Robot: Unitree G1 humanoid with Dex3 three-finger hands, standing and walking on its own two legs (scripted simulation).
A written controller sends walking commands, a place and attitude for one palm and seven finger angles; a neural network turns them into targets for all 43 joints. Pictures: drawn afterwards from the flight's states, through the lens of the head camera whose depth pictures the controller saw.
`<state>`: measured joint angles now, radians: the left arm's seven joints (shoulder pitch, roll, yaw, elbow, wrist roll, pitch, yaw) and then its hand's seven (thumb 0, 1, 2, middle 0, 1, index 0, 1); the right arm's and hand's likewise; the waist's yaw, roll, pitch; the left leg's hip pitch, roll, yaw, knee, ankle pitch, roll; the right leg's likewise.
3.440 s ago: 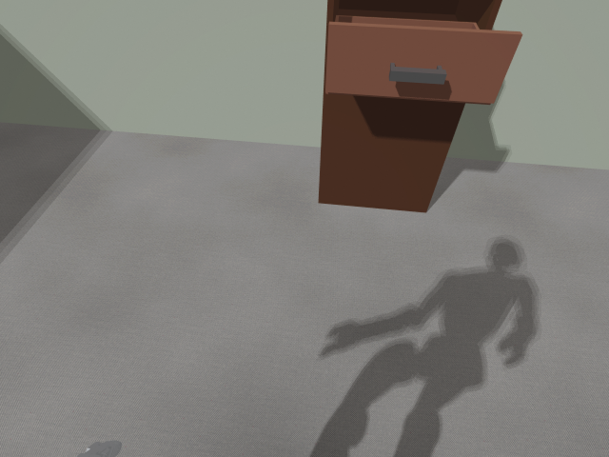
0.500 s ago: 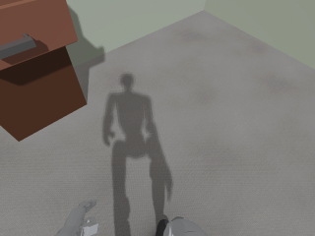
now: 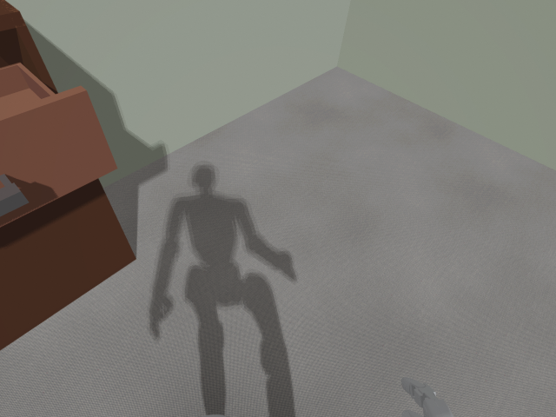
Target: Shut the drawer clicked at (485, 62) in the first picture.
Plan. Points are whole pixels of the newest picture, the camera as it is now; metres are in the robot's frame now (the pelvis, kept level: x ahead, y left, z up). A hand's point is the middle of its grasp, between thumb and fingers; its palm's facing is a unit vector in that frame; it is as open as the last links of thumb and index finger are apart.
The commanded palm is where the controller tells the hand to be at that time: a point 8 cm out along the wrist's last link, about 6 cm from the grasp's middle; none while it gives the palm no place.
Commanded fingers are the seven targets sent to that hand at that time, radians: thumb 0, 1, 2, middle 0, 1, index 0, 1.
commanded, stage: walk to a spot facing it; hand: left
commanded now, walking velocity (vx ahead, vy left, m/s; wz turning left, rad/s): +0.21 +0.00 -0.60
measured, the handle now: out of the picture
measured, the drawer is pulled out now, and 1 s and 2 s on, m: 0.30 0.30 0.30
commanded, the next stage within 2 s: turn to face it in 0.22 s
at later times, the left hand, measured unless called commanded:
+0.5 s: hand (234, 314) +0.32 +0.12 -0.16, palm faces -0.23 -0.94 -0.24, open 7.4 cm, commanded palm none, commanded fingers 0.00 0.90 0.90 -0.20 -0.30 -0.20 -0.30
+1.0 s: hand (174, 358) +0.22 +0.20 -0.16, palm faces +0.14 -0.96 -0.24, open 7.4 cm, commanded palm none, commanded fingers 0.00 0.90 0.90 -0.20 -0.30 -0.20 -0.30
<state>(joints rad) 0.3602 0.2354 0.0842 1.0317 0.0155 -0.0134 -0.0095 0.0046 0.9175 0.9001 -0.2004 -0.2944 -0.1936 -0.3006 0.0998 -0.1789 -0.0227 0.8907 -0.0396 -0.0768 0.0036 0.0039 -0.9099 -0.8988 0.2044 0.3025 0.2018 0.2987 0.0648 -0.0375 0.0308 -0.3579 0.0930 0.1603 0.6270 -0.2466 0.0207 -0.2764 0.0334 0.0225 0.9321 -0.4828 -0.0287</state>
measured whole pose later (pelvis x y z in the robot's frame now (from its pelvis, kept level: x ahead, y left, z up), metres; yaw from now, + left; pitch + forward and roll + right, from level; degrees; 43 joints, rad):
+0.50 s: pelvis +0.14 -0.03 -0.01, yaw -12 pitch -2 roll +0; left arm 0.07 0.19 0.05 0.94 0.02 -0.02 0.01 0.00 0.91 0.90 -0.20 -0.29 -0.19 -0.30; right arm 0.34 -0.21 -0.05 1.06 -0.01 0.03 -0.03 0.01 -0.91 -0.90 0.20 0.30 0.20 0.30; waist -0.06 0.04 0.11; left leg -0.35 0.14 0.08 1.13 -0.54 -0.04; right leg -0.39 -0.03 -0.17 0.67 -0.26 -0.06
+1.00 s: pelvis +0.17 -0.01 +0.01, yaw +5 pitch +1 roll -1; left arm 0.19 0.23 0.10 0.95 0.01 0.06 0.02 0.01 0.91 0.90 -0.20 -0.29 -0.19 -0.30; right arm 0.26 -0.19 -0.06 0.95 -0.03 0.01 -0.01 0.01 -0.91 -0.90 0.21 0.30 0.20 0.30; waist -0.02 -0.01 0.06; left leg -0.32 0.01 0.06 0.50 -0.20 0.05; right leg -0.48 -0.07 -0.04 1.05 -0.40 0.08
